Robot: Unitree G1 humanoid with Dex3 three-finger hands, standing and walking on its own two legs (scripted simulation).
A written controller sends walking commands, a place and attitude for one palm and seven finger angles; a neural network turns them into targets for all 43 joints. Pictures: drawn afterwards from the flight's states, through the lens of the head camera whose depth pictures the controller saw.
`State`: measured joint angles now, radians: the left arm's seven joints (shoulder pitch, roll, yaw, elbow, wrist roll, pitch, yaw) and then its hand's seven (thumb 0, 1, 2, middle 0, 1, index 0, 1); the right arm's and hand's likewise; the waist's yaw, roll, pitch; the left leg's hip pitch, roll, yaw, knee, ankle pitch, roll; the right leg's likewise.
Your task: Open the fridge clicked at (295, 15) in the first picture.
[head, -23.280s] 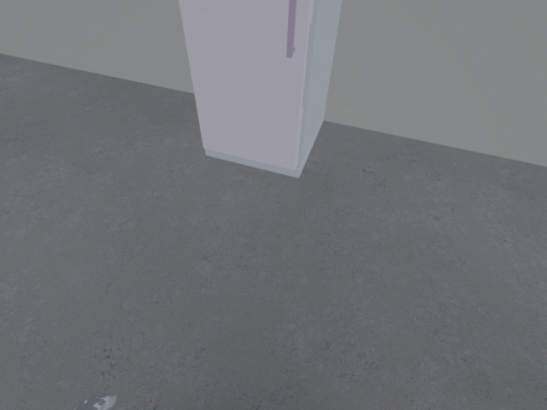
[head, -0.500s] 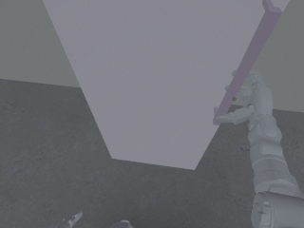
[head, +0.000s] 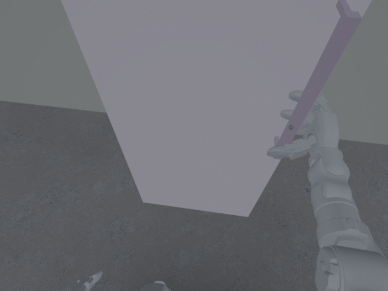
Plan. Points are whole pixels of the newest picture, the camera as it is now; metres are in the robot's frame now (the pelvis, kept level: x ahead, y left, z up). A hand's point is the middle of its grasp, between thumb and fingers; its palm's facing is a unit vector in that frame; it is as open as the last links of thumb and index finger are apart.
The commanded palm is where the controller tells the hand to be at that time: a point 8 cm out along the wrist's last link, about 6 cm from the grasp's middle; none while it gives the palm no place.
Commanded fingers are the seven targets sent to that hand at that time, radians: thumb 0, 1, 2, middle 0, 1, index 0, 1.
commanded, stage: slide the fingers in behind the handle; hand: right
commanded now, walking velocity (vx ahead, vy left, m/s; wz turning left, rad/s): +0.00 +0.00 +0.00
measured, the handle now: (301, 99) +0.49 -0.16 +0.14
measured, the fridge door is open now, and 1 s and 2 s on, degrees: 0 0 0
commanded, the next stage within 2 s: grip the handle and tug to test in 0.42 s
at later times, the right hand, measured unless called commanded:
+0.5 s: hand (291, 127) +0.44 -0.15 +0.10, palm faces +0.00 +1.00 +0.01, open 14.0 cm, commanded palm +0.41 -0.20 +0.11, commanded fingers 0.00 0.50 -0.30 0.30 1.20 0.30 1.20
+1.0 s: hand (290, 127) +0.44 -0.14 +0.11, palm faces +0.00 +1.00 +0.01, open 8.8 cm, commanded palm +0.41 -0.19 +0.11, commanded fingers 0.00 -0.67 -0.80 0.43 1.37 0.43 1.37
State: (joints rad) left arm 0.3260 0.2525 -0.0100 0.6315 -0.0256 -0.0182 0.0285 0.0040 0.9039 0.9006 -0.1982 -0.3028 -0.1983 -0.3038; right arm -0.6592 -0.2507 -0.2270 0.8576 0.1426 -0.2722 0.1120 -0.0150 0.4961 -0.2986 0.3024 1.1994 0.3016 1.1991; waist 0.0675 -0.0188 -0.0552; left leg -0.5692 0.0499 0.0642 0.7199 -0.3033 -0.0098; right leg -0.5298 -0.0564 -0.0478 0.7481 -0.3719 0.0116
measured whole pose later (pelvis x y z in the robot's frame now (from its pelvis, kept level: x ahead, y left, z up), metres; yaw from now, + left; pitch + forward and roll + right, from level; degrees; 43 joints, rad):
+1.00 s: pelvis +0.00 -0.01 +0.00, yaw +0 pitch +9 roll +0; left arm 0.33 0.25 -0.01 0.64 -0.02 -0.02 0.02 0.00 0.90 0.90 -0.20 -0.30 -0.20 -0.30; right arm -0.63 -0.22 -0.21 0.82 0.13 -0.28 0.09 -0.01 -0.23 -0.61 0.38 1.30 0.38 1.30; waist 0.06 -0.02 -0.07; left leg -0.56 0.05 0.05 0.72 -0.31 -0.02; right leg -0.52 -0.05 -0.05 0.75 -0.38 0.00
